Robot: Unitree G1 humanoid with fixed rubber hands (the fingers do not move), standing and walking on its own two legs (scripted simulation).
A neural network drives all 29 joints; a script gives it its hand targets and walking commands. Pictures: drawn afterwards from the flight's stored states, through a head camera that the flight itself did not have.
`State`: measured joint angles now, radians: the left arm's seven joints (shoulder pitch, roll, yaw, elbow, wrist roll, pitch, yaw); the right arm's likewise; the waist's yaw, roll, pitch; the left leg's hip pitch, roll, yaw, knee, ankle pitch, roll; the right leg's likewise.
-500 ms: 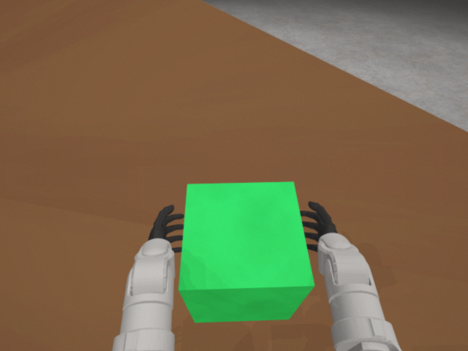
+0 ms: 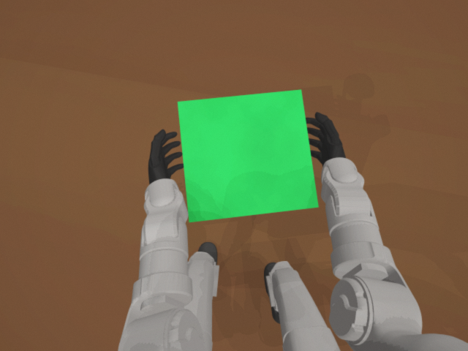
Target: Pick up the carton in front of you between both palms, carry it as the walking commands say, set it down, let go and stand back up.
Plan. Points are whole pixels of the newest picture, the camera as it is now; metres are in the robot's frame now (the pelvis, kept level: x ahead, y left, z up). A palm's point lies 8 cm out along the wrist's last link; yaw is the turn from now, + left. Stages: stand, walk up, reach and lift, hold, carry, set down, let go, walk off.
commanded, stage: set down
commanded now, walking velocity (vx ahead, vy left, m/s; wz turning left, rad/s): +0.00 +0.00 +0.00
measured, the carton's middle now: (242, 164) +0.41 +0.00 -0.18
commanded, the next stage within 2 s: none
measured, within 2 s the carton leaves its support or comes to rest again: rests again in 1.52 s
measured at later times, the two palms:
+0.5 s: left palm (170, 168) +0.42 +0.16 -0.22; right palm (300, 151) +0.46 -0.13 -0.22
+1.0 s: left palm (173, 172) +0.44 +0.18 -0.38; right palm (277, 153) +0.49 -0.11 -0.37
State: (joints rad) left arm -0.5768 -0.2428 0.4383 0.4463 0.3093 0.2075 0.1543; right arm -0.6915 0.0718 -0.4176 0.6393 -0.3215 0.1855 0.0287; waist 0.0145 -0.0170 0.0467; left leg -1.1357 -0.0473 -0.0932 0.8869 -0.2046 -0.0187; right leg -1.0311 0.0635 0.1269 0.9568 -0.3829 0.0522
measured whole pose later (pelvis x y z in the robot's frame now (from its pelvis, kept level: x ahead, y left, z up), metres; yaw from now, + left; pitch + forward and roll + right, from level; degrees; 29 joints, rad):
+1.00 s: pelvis -0.04 -0.02 -0.25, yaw -4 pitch +48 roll -3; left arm -1.13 0.02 0.52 0.66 0.21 0.28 0.12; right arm -1.28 -0.10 -0.32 0.92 -0.14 0.24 -0.15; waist 0.10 -0.06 -0.01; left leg -2.24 -0.09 -0.15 1.81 -0.40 -0.10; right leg -2.13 0.19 0.07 1.90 -0.62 0.09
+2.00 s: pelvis -0.04 -0.02 -0.31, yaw -4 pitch +44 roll +1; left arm -1.31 0.18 0.59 0.90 0.18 0.20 -0.03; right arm -1.50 -0.17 -0.24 1.09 -0.16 0.18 -0.09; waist 0.15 -0.04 0.23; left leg -2.32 -0.01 -0.08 2.04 -0.48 -0.09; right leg -2.24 0.19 0.07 2.15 -0.67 0.06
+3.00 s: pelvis -0.05 -0.01 -0.27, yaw -3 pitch +42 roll -1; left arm -1.24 0.28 0.31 0.91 -0.14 0.12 0.10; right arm -1.42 -0.35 -0.09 1.03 0.07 0.19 -0.10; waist 0.15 -0.04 0.16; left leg -2.22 -0.01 -0.04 1.92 -0.43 -0.04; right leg -2.12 0.07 0.03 2.02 -0.64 0.04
